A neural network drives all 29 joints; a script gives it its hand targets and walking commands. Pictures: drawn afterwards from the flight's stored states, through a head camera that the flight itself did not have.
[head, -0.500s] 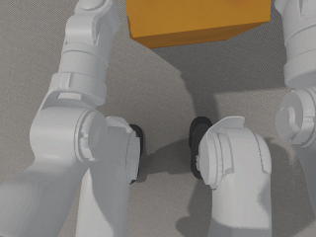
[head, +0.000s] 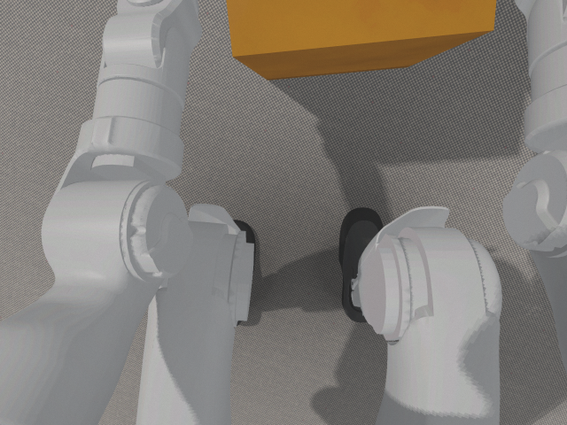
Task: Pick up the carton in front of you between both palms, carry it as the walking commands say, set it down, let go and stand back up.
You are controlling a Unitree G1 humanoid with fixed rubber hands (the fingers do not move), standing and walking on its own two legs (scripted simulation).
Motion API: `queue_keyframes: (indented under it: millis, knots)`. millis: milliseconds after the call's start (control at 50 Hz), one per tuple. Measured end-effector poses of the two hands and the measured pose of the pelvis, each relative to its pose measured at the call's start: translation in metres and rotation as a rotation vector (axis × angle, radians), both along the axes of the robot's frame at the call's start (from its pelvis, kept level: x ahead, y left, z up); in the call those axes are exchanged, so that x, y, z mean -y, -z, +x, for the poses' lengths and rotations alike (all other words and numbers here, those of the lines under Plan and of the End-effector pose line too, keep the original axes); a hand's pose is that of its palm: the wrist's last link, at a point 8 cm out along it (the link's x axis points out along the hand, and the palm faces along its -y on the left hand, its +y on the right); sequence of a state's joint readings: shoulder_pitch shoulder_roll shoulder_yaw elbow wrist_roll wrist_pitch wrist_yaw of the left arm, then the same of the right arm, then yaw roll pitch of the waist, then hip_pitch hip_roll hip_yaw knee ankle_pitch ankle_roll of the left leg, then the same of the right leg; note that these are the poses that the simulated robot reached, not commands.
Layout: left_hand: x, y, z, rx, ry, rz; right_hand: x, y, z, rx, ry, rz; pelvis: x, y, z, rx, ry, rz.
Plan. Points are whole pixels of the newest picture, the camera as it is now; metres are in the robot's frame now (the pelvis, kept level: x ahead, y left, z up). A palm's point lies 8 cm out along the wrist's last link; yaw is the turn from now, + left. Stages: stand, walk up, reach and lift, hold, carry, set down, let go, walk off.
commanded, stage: set down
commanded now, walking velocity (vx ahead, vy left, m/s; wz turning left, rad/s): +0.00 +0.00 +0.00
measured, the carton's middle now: out of the picture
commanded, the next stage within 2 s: let go in 1.48 s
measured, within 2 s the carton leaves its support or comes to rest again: neither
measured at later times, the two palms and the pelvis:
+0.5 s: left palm out of the picture +0.58 +0.13 -0.16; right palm out of the picture +0.58 -0.26 -0.16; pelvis +0.01 +0.00 +0.00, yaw +0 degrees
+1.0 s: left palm out of the picture +0.58 +0.11 +0.01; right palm out of the picture +0.58 -0.27 +0.01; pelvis +0.01 +0.00 +0.12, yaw -1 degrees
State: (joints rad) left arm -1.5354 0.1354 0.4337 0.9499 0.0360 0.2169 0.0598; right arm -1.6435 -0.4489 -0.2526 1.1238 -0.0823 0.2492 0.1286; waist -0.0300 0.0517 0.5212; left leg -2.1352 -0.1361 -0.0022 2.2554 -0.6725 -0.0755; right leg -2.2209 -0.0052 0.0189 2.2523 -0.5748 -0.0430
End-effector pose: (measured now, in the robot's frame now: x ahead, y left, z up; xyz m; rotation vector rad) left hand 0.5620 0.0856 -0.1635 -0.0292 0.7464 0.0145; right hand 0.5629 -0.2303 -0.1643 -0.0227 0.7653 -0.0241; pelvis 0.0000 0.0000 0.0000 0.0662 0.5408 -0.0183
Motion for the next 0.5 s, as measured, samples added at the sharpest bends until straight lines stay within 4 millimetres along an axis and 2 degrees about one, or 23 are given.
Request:
queue_keyframes:
  millis: [180,240,340,420,500]
  knots:
    - [0.000,0.002,0.001,0.004,0.012,0.015,0.001,0.003,-0.001,0.021,0.003,0.012,-0.002,0.001,0.003,0.004,0.003,-0.001]
    - [-0.002,0.008,-0.001,-0.009,0.013,0.050,0.002,0.010,-0.005,0.008,0.011,-0.001,-0.002,0.000,0.005,0.002,0.005,0.003]
    - [-0.023,0.017,0.002,-0.023,-0.043,0.099,0.018,0.021,-0.008,-0.011,0.079,-0.069,-0.001,-0.003,0.009,-0.022,0.000,0.005]
    - [-0.039,0.011,0.011,0.010,-0.065,0.108,0.028,0.013,0.003,0.025,0.113,-0.086,-0.002,-0.002,0.009,-0.033,-0.002,-0.002]
    - [-0.040,-0.003,0.018,0.047,-0.060,0.102,0.030,-0.003,0.014,0.069,0.118,-0.075,-0.005,-0.004,0.008,-0.032,0.000,-0.005]
